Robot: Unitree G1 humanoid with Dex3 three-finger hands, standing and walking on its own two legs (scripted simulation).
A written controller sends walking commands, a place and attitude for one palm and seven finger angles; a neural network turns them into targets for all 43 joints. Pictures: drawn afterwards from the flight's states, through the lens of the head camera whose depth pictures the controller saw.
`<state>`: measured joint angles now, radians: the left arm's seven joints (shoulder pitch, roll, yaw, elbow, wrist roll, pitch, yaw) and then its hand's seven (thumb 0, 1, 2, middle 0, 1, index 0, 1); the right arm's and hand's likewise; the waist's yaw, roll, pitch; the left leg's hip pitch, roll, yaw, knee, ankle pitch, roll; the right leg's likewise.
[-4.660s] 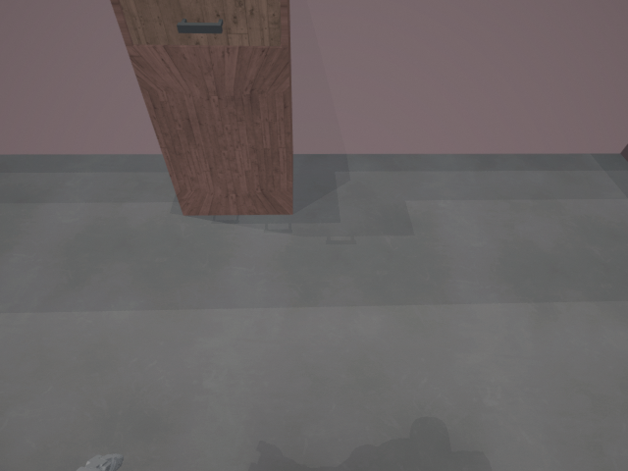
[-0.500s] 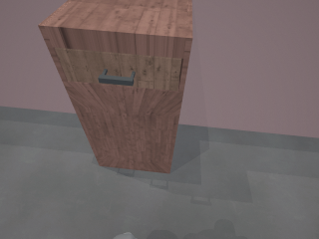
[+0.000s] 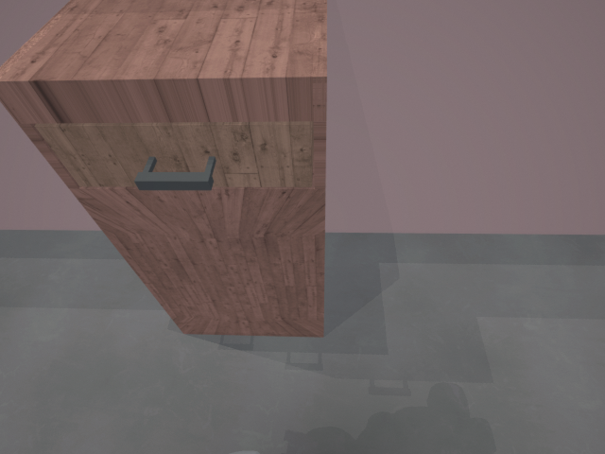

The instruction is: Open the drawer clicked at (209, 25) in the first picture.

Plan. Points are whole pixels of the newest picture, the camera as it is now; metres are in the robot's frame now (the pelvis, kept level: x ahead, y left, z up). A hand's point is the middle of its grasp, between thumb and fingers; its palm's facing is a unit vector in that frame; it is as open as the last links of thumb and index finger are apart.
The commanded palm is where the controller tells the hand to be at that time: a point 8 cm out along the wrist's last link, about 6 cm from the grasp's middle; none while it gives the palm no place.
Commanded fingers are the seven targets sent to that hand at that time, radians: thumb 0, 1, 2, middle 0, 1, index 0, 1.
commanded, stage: come to a stop and stand still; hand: left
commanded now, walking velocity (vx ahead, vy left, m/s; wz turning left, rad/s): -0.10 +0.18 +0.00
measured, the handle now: (178, 172) +0.52 +0.24 +0.05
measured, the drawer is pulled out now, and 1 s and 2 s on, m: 0.00 0.00 0.00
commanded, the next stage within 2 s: look again from close up in 1.04 s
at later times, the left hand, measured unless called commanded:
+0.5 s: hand out of the picture -0.03 +0.24 -0.17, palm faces +0.09 -0.97 -0.21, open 7.3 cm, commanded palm none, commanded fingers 0.00 0.90 0.90 -0.20 -0.30 -0.20 -0.30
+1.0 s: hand out of the picture -0.08 +0.21 -0.17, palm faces +0.04 -0.99 -0.17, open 7.3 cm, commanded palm none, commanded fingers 0.00 0.90 0.90 -0.20 -0.30 -0.20 -0.30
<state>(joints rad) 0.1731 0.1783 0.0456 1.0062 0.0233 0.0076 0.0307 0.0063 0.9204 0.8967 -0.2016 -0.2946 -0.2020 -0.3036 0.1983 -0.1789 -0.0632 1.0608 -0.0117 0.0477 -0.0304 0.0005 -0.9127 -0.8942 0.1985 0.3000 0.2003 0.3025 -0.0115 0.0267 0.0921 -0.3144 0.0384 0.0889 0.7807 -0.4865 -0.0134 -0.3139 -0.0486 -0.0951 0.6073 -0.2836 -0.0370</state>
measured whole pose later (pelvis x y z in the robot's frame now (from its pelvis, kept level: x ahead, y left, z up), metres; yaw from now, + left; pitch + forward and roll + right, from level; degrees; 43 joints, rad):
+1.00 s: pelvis -0.07 +0.05 +0.01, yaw +0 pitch -1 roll +0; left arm 0.28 0.13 0.00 1.14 0.01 0.01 0.03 0.01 0.92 0.90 -0.20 -0.29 -0.20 -0.30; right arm 0.30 -0.13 0.00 1.16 -0.01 0.00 -0.03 0.00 -0.91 -0.89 0.20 0.30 0.20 0.30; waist 0.00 -0.01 0.03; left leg -0.16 0.01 0.07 0.40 -0.21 0.01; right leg -0.18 -0.03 -0.03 0.41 -0.21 0.01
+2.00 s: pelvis -0.09 +0.07 +0.01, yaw +1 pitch -2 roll -1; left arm 0.41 0.15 0.01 1.08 0.03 0.01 0.02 0.01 0.91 0.90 -0.20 -0.29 -0.20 -0.30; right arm 0.34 -0.16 -0.01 1.10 -0.02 0.02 -0.01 0.00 -0.90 -0.89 0.20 0.30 0.20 0.30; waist 0.00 0.00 0.00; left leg -0.23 0.00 0.05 0.49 -0.25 0.04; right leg -0.22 -0.04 -0.05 0.48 -0.30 0.01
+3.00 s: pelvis +0.00 +0.06 +0.00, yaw +2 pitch -2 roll -1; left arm 0.20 0.17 0.06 1.00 0.02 0.05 0.03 0.00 0.92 0.90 -0.20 -0.29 -0.20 -0.30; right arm 0.22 -0.15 -0.04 1.01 -0.03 0.00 -0.03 0.00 -0.91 -0.89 0.19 0.30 0.20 0.30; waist 0.00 -0.04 0.04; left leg -0.25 -0.01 0.13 0.53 -0.26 0.08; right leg -0.39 -0.06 -0.02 0.82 -0.37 0.02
